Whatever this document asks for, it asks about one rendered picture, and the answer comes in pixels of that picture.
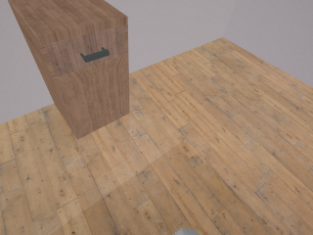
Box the handle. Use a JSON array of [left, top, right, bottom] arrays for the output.
[[80, 47, 110, 63]]

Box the drawer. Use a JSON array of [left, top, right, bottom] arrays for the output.
[[45, 25, 125, 77]]

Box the cabinet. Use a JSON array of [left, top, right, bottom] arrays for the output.
[[8, 0, 130, 140]]

